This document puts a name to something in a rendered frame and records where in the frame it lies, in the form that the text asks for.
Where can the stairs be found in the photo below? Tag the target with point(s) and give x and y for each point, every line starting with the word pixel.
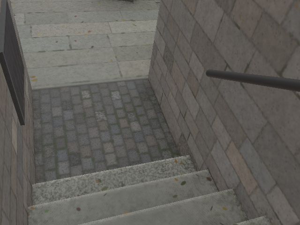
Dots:
pixel 163 192

